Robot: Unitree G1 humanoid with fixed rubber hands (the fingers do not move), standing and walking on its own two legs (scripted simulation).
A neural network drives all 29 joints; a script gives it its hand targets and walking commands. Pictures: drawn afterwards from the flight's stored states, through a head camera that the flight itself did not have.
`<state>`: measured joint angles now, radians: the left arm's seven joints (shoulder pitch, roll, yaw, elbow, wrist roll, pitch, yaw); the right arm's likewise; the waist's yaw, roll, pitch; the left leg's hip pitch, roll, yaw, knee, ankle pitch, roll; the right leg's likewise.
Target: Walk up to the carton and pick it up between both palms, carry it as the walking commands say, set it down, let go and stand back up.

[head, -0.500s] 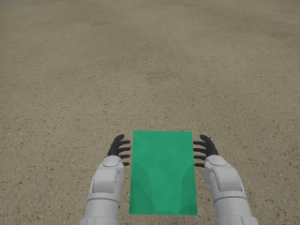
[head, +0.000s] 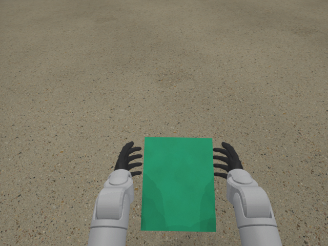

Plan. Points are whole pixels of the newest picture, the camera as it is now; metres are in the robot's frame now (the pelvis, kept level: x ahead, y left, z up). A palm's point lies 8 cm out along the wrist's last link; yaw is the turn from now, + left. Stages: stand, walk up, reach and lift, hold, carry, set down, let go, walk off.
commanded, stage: carry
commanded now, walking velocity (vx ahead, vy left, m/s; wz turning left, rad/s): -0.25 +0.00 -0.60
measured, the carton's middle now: (176, 180) +0.33 +0.00 -0.05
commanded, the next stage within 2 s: none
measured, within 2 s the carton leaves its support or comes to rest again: neither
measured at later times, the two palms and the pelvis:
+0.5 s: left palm (139, 230) +0.16 +0.07 +0.09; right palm out of the picture +0.10 -0.18 +0.07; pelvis -0.15 +0.01 -0.03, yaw -14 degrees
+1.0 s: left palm out of the picture -0.01 +0.07 +0.09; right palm out of the picture -0.13 -0.16 +0.10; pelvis -0.32 +0.09 +0.00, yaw -29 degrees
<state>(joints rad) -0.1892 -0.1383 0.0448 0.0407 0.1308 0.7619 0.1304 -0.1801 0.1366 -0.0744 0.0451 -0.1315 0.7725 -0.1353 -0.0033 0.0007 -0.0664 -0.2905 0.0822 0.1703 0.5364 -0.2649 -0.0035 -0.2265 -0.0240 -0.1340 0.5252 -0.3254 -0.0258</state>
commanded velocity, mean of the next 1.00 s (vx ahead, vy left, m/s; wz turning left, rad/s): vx -0.25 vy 0.00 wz -0.60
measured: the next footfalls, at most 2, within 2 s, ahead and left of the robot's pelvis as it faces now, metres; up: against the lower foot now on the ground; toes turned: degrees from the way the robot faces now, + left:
right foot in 0.50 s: -0.12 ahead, -0.12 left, +0.00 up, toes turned -21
left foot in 0.88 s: -0.24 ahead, +0.17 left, +0.00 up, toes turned -20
